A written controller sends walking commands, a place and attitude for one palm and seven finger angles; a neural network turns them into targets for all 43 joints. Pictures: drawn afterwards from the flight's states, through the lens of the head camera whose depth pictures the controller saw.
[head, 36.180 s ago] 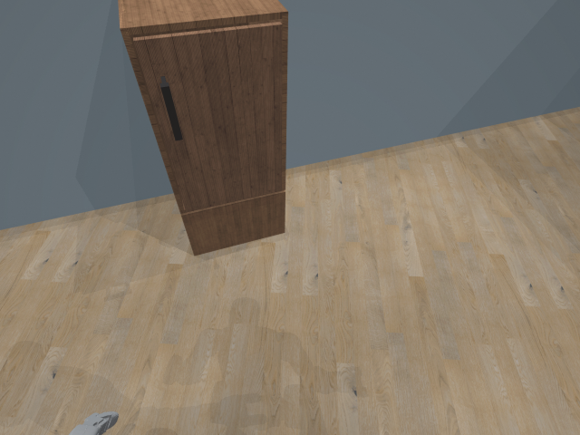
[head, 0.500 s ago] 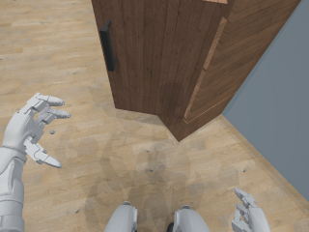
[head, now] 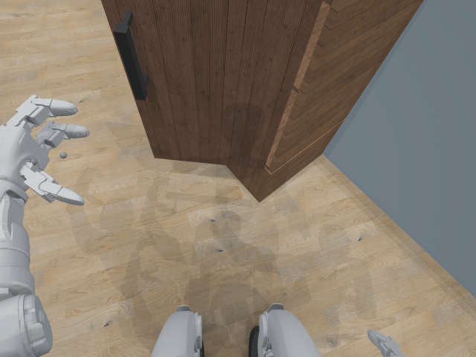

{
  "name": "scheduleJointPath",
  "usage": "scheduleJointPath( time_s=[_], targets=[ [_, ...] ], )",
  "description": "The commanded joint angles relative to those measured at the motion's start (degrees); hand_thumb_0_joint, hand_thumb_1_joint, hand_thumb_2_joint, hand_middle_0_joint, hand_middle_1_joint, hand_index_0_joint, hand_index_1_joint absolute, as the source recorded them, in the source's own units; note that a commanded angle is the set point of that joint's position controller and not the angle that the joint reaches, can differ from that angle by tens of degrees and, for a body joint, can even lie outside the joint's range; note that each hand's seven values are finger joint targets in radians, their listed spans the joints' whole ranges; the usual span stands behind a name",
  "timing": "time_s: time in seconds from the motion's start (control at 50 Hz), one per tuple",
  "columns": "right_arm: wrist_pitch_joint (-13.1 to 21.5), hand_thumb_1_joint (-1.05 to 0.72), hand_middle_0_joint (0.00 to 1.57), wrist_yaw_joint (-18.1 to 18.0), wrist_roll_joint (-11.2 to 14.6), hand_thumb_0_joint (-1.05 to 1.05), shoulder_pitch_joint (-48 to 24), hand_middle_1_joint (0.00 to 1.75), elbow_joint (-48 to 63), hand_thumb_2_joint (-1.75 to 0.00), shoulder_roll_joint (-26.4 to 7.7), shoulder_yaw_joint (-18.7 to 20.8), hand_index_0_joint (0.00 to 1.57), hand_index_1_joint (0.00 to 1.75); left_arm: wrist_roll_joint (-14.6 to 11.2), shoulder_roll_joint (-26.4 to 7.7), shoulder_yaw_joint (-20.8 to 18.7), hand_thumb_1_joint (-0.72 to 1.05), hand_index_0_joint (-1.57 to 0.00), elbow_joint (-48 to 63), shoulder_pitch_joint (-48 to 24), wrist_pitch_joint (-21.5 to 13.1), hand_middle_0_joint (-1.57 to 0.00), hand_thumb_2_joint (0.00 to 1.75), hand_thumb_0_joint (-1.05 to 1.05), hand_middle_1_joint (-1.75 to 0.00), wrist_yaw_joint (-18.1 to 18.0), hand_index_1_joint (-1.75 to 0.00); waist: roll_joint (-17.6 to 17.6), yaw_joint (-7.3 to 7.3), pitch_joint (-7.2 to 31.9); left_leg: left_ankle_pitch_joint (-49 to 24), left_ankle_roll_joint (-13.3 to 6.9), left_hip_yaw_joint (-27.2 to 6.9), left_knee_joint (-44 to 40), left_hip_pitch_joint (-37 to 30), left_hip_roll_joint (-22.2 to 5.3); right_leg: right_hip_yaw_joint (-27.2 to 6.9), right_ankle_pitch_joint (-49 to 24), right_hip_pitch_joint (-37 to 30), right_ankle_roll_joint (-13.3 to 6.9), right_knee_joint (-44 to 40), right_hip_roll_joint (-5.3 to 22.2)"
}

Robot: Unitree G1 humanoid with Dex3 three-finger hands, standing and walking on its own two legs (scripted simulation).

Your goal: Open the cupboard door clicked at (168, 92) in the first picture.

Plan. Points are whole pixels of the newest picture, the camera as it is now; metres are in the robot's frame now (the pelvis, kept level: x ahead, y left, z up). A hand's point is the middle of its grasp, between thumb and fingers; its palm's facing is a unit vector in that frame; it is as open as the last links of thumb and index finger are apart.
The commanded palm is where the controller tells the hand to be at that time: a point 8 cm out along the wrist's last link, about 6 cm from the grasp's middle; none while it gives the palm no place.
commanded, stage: move the hooked fingers beside the handle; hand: left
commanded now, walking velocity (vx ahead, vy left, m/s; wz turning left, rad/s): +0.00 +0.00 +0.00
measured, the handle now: (135, 59) +0.63 +0.20 +0.04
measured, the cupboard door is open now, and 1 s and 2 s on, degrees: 46 46 46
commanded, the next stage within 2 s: slide the fingers in behind the handle in 1.82 s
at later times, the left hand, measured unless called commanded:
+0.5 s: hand (82, 106) +0.50 +0.27 +0.05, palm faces -0.08 -1.00 -0.02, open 14.0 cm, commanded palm +0.51 +0.30 +0.05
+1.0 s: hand (95, 71) +0.59 +0.26 +0.05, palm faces -0.08 -1.00 -0.03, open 14.0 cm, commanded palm +0.58 +0.27 +0.04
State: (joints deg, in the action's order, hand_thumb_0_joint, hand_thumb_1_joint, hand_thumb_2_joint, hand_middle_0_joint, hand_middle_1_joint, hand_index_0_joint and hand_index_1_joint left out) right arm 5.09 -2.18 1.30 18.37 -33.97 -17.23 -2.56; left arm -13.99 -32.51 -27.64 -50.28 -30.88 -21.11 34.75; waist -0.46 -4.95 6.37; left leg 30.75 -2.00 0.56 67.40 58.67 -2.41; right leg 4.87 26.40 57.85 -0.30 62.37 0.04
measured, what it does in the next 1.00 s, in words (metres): stands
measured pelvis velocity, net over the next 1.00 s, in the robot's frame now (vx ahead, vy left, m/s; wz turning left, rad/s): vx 0.00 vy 0.02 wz -0.06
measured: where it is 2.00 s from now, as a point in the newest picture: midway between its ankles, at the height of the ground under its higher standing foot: outside the picture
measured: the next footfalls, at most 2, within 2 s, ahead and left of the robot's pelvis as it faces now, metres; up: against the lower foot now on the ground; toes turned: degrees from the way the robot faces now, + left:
none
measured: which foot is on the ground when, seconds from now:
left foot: down 0.00-1.00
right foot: down 0.00-1.00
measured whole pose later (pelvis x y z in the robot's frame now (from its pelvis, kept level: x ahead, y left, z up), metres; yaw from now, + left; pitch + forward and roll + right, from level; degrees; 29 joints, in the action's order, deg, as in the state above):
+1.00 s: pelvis +0.00 +0.02 -0.03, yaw -3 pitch +34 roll -8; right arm -4.7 -0.6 -1.8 22.5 -33.7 -16.3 -7.0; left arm 0.7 -54.2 -29.7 -73.7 -70.8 -15.3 29.9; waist -2.6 -16.8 4.4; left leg 32.4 -3.1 -1.5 75.5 77.1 -3.8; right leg 6.6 25.9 74.1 0.7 66.3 -1.3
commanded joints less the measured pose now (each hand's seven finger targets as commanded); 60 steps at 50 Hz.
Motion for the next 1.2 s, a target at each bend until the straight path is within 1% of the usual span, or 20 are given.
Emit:
scheduleJointPath(
  time_s=[0.0, 0.1, 0.16, 0.22, 0.24, 0.28, 0.34, 0.38, 0.48, 0.62, 0.68, 0.78, 0.84, 0.9, 0.96, 1.02, 1.08, 1.1, 1.14, 1.18],
  targets=[
    [0.9, -0.9, 0.2, -0.6, 0.0, 0.0, 6.7, 0.3, 4.0, -0.9, -10.3, 4.2, 0.2, 0.3, -0.8, -17.0, -2.0, -0.5, -0.3, 6.7, -25.0, -3.6, -0.3, 0.3, 0.0, -1.2, -0.2, -1.2, -7.7, -1.67, 24.9, -25.6, 0.8, -4.2, -7.9, -18.8, 0.4, -2.4, -14.4, -8.4, -1.6, -5.0, -2.2],
    [-0.7, -0.9, 0.2, -0.4, -0.4, 0.0, 8.1, 0.3, 3.4, -0.9, -10.7, 3.9, 0.2, 0.3, 1.5, -21.2, -3.8, -0.5, -0.3, 1.2, -29.4, -3.6, -0.3, 0.3, 0.0, -1.2, -1.1, -1.2, -8.6, -1.7, 26.6, -25.5, 0.7, -4.2, -6.7, -17.2, 0.4, -2.6, -14.5, -8.0, -1.6, -4.0, -2.2],
    [-1.8, -0.9, 0.2, -0.2, -0.6, 0.0, 8.6, 0.3, 3.0, -0.9, -10.8, 3.6, 0.2, 0.3, 2.9, -23.0, -3.9, -0.5, -0.3, -1.5, -33.5, -3.6, -0.3, 0.3, 0.0, -1.2, -1.8, -1.2, -8.1, -3.01, 26.5, -24.5, 0.4, -4.3, -5.9, -15.7, 0.2, -2.7, -14.4, -7.2, -1.2, -3.9, -2.3],
    [-2.8, -0.9, 0.2, -0.1, -0.9, 0.0, 9.5, 0.3, 3.3, -0.9, -11.3, 3.5, 0.2, 0.3, 3.5, -27.2, -6.5, -0.5, -0.3, -0.6, -35.5, -4.5, -0.3, 0.3, 0.0, -1.2, -2.0, -1.2, -9.7, -2.51, 31.1, -27.9, 0.6, -4.6, -5.3, -17.6, 0.2, -2.6, -16.1, -7.9, -1.2, -3.0, -2.5],
    [-3.0, -0.9, 0.2, 0.0, -0.9, 0.0, 9.4, 0.3, 3.4, -0.9, -11.1, 3.5, 0.2, 0.3, 3.7, -25.9, -5.4, -0.5, -0.3, -0.9, -35.6, -4.5, -0.3, 0.3, 0.0, -1.2, -1.9, -1.2, -11.5, -2.56, 31.5, -29.2, 0.9, -4.9, -5.2, -18.7, 0.1, -2.6, -16.5, -7.3, -1.3, -2.9, -2.4],
    [-3.5, -0.9, 0.2, 0.3, -1.0, 0.0, 9.6, 0.3, 2.9, -0.9, -11.1, 3.4, 0.2, 0.3, 4.1, -24.7, -3.9, -0.5, -0.3, -1.2, -37.7, -4.3, -0.3, 0.3, 0.0, -1.2, -2.0, -1.2, -12.8, -3.65, 30.4, -29.0, 1.1, -5.4, -5.1, -20.0, -0.3, -2.1, -14.9, -4.1, -1.2, -3.2, -2.5],
    [-4.5, -0.9, 0.2, 0.2, -1.0, 0.0, 10.7, 0.3, 2.3, -0.9, -11.4, 3.2, 0.2, 0.3, 4.8, -24.3, -2.7, -0.5, -0.3, -5.0, -40.9, -2.9, -0.3, 0.3, 0.0, -1.2, -2.0, -1.2, -10.1, -5.63, 28.6, -26.9, 0.5, -5.7, -4.8, -17.7, -0.4, -2.0, -14.3, -3.1, -0.9, -3.4, -2.7],
    [-4.9, -0.9, 0.2, 0.1, -1.1, 0.0, 11.3, 0.3, 2.1, -0.9, -11.8, 3.0, 0.2, 0.3, 5.4, -27.6, -4.7, -0.5, -0.3, -6.2, -42.5, -2.1, -0.3, 0.3, 0.0, -1.2, -2.5, -1.2, -9.7, -5.54, 29.4, -26.0, 0.3, -5.7, -4.3, -15.7, -0.2, -2.2, -14.2, -4.0, -0.9, -3.2, -2.6],
    [-5.8, -0.9, 0.2, 0.2, -1.6, 0.0, 12.5, 0.3, 1.6, -0.9, -11.8, 2.3, 0.2, 0.3, 7.4, -28.9, -3.2, -0.5, -0.3, -7.5, -48.9, -1.9, -0.3, 0.3, 0.0, -1.2, -3.7, -1.2, -12.7, -7.58, 29.0, -25.7, 0.4, -6.2, -3.4, -15.9, -0.5, -2.0, -13.0, -0.6, -0.9, -3.0, -2.8],
    [-7.0, -0.9, 0.2, 0.4, -2.1, 0.0, 14.6, 0.3, 1.4, -0.9, -12.3, 1.5, 0.2, 0.3, 9.4, -34.4, -5.2, -0.5, -0.3, -9.6, -53.3, -0.9, -0.3, 0.3, 0.0, -1.2, -4.1, -1.2, -16.2, -8.29, 33.1, -30.1, 0.7, -7.0, -1.8, -17.4, -0.9, -1.4, -15.0, 0.7, -1.1, -1.7, -3.2],
    [-7.9, -0.9, 0.2, 0.4, -2.1, 0.0, 14.8, 0.3, 1.8, -0.9, -12.4, 0.9, 0.2, 0.3, 10.9, -36.0, -5.0, -0.5, -0.3, -13.1, -53.7, 1.2, -0.3, 0.3, 0.0, -1.2, -4.4, -1.2, -14.1, -9.3, 30.0, -27.1, 0.0, -6.4, -1.3, -12.8, -0.8, -1.6, -14.5, 0.2, -0.7, -2.0, -3.3],
    [-8.3, -0.9, 0.2, 0.1, -2.7, 0.0, 16.3, 0.3, 1.4, -0.9, -12.8, 0.3, 0.2, 0.3, 12.8, -39.3, -4.7, -0.5, -0.3, -12.4, -61.2, 1.5, -0.3, 0.3, 0.0, -1.2, -5.3, -1.2, -16.8, -11.39, 31.8, -28.0, 0.1, -7.5, 0.1, -13.3, -1.2, -1.1, -14.1, 3.0, -0.8, -1.0, -3.4],
    [-8.5, -0.9, 0.2, 0.4, -3.2, 0.0, 17.5, 0.3, 0.6, -0.9, -12.9, 0.5, 0.2, 0.3, 13.4, -37.9, -3.2, -0.5, -0.3, -10.9, -64.6, 1.0, -0.3, 0.3, 0.0, -1.2, -5.5, -1.2, -21.9, -12.23, 35.2, -33.9, 1.5, -9.1, 0.6, -19.7, -1.8, -0.2, -14.6, 7.2, -1.2, -0.4, -3.5],
    [-9.1, -0.9, 0.2, 0.9, -3.4, 0.0, 18.7, 0.3, 0.5, -0.9, -12.8, 0.7, 0.2, 0.3, 13.4, -35.7, -2.8, -0.5, -0.3, -13.0, -60.9, 2.2, -0.3, 0.3, 0.0, -1.2, -5.1, -1.2, -22.0, -12.01, 34.9, -38.0, 2.2, -10.4, 0.0, -22.8, -2.3, 0.7, -14.6, 9.3, -1.3, -0.5, -3.6],
    [-10.0, -0.9, 0.2, 0.9, -3.4, 0.0, 18.9, 0.3, 1.3, -0.9, -12.9, 0.5, 0.2, 0.3, 13.5, -37.1, -3.9, -0.5, -0.3, -14.2, -58.1, 4.8, -0.3, 0.3, 0.0, -1.2, -4.7, -1.2, -18.3, -11.66, 33.6, -35.5, 0.8, -8.8, 0.2, -17.8, -1.9, 0.4, -16.5, 5.4, -0.8, -1.0, -3.7],
    [-10.4, -0.9, 0.2, 1.4, -3.5, 0.0, 19.3, 0.3, 2.2, -0.9, -12.6, 0.8, 0.2, 0.3, 13.6, -39.3, -5.9, -0.5, -0.3, -8.6, -57.2, 4.6, -0.3, 0.3, 0.0, -1.2, -4.9, -1.2, -21.7, -9.99, 36.9, -40.1, 1.5, -9.1, -0.3, -21.2, -2.2, 0.4, -18.3, 4.3, -1.0, -0.9, -3.8],
    [-10.5, -0.9, 0.2, 1.6, -3.6, 0.0, 19.0, 0.3, 1.9, -0.9, -12.4, 1.2, 0.2, 0.3, 12.5, -41.7, -8.7, -0.5, -0.3, -3.5, -58.9, 2.8, -0.3, 0.3, 0.0, -1.2, -5.8, -1.2, -19.9, -10.1, 38.2, -39.4, 1.1, -8.7, -0.4, -21.2, -2.3, -0.1, -19.7, 1.6, -0.9, -1.6, -4.2],
    [-10.4, -0.9, 0.2, 1.7, -3.5, 0.0, 18.9, 0.3, 1.9, -0.9, -12.3, 1.2, 0.2, 0.3, 12.2, -42.2, -9.4, -0.5, -0.3, -2.1, -59.0, 2.0, -0.3, 0.3, 0.0, -1.2, -5.9, -1.2, -21.6, -9.67, 38.8, -41.3, 1.4, -9.1, -0.4, -22.7, -2.3, -0.2, -19.9, 2.4, -1.2, -1.4, -4.2],
    [-10.2, -0.9, 0.2, 2.2, -3.5, 0.0, 18.7, 0.3, 1.2, -0.9, -12.1, 1.6, 0.2, 0.3, 11.4, -39.1, -8.0, -0.5, -0.3, -0.9, -59.1, 1.5, -0.3, 0.3, 0.0, -1.2, -5.9, -1.2, -24.9, -9.75, 39.2, -43.6, 2.2, -9.2, -0.9, -26.5, -2.4, 0.0, -19.7, 3.7, -1.2, -2.2, -4.3],
    [-10.3, -0.9, 0.2, 2.4, -3.4, 0.0, 19.0, 0.3, 0.8, -0.9, -12.0, 1.6, 0.2, 0.3, 11.7, -39.5, -8.7, -0.5, -0.3, -2.9, -55.7, 1.9, -0.3, 0.3, 0.0, -1.2, -5.9, -1.2, -23.6, -9.21, 37.8, -43.6, 2.0, -8.8, -1.2, -26.1, -2.3, 0.0, -19.9, 2.6, -1.1, -2.7, -4.4]
  ],
)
